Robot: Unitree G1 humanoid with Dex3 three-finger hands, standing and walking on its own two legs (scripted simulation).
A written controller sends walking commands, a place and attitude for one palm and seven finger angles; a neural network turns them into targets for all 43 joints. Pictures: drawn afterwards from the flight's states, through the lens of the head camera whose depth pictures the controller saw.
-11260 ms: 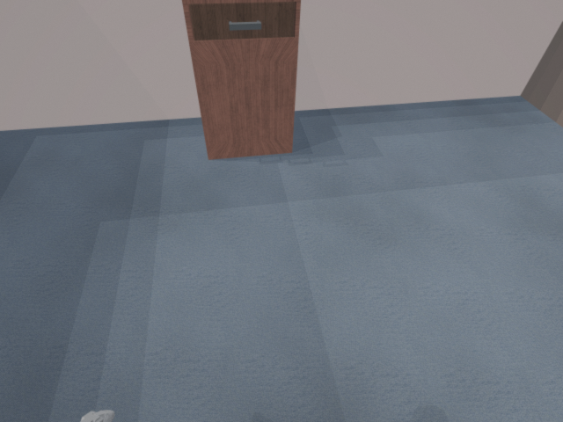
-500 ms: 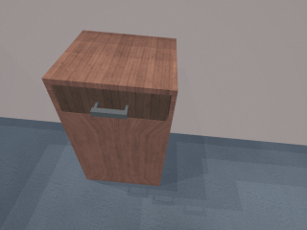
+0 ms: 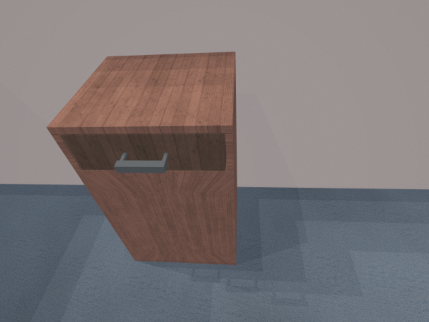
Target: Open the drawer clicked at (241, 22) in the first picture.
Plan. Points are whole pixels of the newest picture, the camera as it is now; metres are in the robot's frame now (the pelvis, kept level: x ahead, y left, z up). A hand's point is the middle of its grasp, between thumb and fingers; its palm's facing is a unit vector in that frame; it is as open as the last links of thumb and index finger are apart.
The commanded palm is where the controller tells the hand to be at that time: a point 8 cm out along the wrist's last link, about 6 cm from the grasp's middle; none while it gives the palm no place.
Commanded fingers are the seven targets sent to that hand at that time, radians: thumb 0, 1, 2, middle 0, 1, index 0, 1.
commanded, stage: come to a stop and stand still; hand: left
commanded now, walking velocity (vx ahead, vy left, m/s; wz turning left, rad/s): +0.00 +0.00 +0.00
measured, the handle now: (143, 161) +0.53 +0.23 -0.02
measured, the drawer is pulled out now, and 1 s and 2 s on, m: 0.00 0.00 0.00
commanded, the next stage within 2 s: look again from close up in 0.54 s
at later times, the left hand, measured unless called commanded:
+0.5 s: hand out of the picture -0.04 +0.14 -0.16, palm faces +0.08 -0.98 -0.21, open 7.3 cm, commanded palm none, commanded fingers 0.00 0.90 0.90 -0.20 -0.30 -0.20 -0.30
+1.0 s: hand out of the picture -0.04 +0.15 -0.16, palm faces +0.09 -0.98 -0.18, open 7.3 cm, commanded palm none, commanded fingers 0.00 0.90 0.90 -0.20 -0.30 -0.20 -0.30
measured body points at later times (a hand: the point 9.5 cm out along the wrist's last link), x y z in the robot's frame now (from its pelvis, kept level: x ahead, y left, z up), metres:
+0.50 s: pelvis -0.02 -0.02 +0.01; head -0.02 -0.05 +0.46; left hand -0.04 +0.19 -0.14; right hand -0.08 -0.22 -0.16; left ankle -0.09 +0.12 -0.72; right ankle +0.00 -0.11 -0.72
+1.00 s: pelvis -0.01 -0.01 +0.01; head -0.01 -0.02 +0.46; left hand -0.04 +0.20 -0.14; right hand -0.05 -0.20 -0.16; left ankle -0.09 +0.12 -0.72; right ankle +0.00 -0.11 -0.72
